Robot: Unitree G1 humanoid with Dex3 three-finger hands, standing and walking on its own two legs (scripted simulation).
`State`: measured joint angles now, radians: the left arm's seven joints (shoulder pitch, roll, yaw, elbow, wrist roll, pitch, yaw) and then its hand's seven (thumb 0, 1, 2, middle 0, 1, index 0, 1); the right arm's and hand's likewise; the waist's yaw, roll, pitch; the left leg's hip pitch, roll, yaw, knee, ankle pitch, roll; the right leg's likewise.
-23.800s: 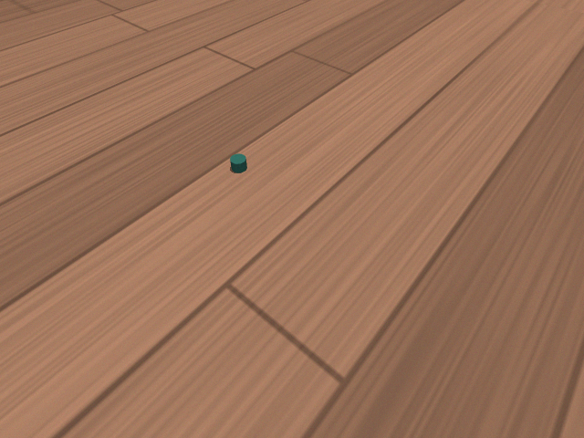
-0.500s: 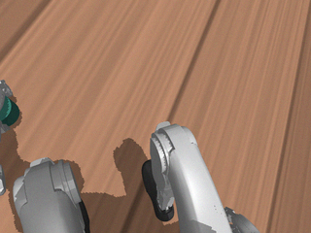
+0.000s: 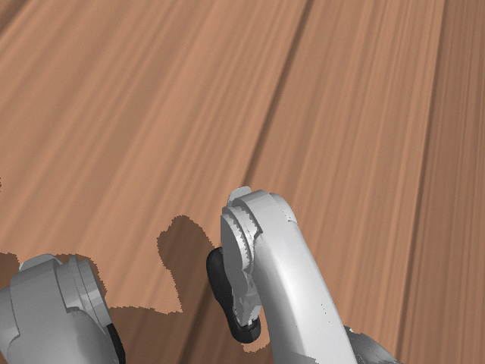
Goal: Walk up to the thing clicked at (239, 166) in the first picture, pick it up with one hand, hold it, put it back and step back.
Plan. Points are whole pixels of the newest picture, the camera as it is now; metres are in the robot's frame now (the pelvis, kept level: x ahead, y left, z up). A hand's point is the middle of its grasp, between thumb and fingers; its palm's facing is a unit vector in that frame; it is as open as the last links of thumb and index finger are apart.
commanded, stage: rest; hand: left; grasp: from above
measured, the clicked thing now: out of the picture +0.46 +0.29 -0.25
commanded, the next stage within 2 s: open in 0.72 s
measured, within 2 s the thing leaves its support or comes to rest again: rests again in 0.38 s
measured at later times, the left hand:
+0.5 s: hand out of the picture +0.44 +0.28 -0.24, palm faces -0.44 -0.13 -0.89, open 10.2 cm
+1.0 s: hand out of the picture +0.44 +0.28 -0.24, palm faces -0.44 -0.13 -0.89, open 10.4 cm
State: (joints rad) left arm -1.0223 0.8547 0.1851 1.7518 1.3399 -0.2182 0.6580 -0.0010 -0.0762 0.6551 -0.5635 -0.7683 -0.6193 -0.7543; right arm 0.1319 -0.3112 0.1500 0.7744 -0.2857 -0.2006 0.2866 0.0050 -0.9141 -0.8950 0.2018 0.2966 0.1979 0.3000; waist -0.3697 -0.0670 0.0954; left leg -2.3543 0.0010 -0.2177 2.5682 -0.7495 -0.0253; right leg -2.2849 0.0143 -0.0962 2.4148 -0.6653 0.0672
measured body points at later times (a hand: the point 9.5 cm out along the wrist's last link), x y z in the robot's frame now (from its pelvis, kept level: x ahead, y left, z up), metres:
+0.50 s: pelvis +0.00 +0.00 +0.00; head +0.26 +0.10 +0.34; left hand +0.46 +0.28 -0.19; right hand +0.02 -0.26 -0.07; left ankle +0.06 +0.13 -0.26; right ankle +0.11 -0.13 -0.26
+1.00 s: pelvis -0.01 +0.00 +0.00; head +0.26 +0.11 +0.34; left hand +0.46 +0.29 -0.19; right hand +0.02 -0.25 -0.06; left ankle +0.06 +0.13 -0.26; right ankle +0.11 -0.13 -0.26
